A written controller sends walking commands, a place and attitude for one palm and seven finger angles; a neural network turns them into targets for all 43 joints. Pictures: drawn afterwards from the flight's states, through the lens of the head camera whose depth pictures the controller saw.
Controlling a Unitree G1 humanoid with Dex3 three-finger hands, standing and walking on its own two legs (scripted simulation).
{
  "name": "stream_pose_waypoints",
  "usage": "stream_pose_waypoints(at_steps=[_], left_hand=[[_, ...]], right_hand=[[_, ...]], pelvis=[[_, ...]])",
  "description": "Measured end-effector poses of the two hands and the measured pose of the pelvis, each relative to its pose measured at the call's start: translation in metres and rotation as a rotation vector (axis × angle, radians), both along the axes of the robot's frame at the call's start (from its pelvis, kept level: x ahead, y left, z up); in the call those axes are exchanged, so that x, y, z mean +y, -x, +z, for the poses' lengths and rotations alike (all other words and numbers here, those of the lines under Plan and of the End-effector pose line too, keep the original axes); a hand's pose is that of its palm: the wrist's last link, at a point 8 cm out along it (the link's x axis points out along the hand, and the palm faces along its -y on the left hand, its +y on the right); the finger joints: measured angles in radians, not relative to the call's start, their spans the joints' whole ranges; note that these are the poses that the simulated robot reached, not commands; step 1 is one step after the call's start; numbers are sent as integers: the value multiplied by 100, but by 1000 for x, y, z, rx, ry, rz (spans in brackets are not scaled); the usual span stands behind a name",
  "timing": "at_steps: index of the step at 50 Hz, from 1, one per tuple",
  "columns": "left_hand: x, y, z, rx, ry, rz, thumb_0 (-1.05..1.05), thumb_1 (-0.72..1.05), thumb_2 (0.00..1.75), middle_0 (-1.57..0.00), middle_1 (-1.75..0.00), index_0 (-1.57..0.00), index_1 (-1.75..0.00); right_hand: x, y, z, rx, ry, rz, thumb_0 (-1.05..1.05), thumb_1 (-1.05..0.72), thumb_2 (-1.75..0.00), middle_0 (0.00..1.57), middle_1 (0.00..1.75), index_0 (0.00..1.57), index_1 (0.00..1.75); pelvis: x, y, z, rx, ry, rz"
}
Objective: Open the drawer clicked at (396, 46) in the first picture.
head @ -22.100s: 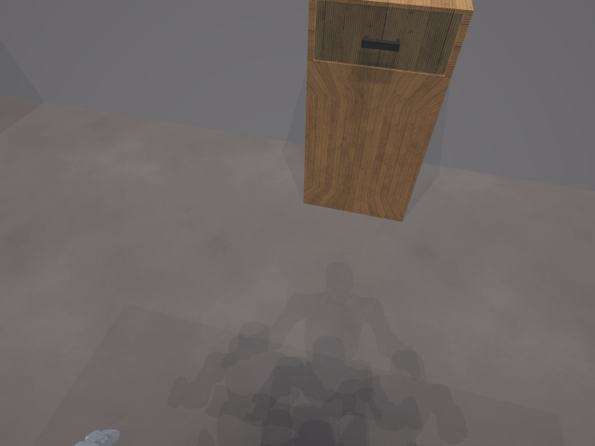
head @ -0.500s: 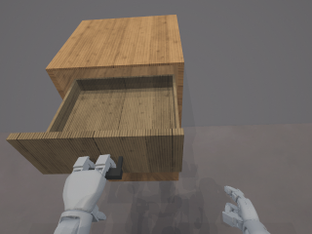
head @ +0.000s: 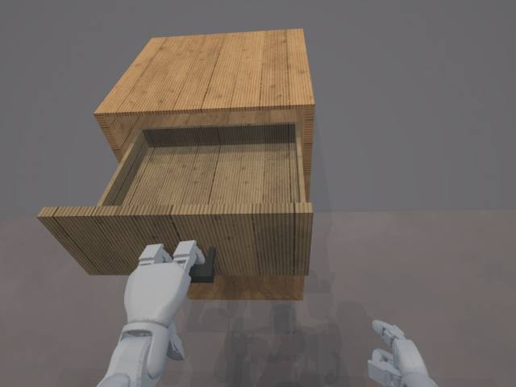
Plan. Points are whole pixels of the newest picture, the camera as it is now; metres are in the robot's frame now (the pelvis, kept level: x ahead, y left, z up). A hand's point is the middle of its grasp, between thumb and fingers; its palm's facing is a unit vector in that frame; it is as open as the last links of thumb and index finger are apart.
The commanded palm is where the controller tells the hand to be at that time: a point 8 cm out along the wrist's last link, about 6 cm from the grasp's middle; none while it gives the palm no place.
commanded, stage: lift the hand off the handle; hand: left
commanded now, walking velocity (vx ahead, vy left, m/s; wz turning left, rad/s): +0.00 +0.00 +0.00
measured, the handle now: (180, 263) +0.29 +0.17 +0.04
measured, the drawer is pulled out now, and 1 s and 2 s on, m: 0.28 0.28 0.28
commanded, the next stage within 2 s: draw the hand back to the body in 1.18 s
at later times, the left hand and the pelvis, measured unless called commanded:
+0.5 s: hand (161, 272) +0.25 +0.17 +0.09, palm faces +0.09 -0.19 -0.98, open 13.7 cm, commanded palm +0.21 +0.18 +0.16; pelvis +0.01 +0.01 +0.01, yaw +0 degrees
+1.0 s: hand (149, 234) +0.26 +0.17 +0.17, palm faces +0.21 -0.18 -0.96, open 13.8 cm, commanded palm +0.21 +0.17 +0.23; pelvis +0.01 +0.01 +0.02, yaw +0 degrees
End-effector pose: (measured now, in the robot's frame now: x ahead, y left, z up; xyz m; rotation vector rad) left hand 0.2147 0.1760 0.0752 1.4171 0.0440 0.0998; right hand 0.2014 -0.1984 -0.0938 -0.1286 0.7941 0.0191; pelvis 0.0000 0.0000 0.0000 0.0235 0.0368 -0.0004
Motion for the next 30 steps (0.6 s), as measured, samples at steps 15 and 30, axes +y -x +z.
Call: stream_pose_waypoints(at_steps=[15, 30], left_hand=[[13, -5, 41, -43, 15, 7, 0, -49, 30, -33, -120, -32, -120], [4, -6, 78, -82, 37, -42, 0, -49, 30, -36, -122, -33, -121]], right_hand=[[2, -13, 14, -26, 7, 14, 1, -91, -90, 20, 30, 20, 30], [33, -41, 25, -55, -60, 94, 1, -91, -90, 20, 30, 20, 30]], pelvis=[[6, -6, 9, -39, 7, 0], [14, -14, 15, -63, 11, 1]])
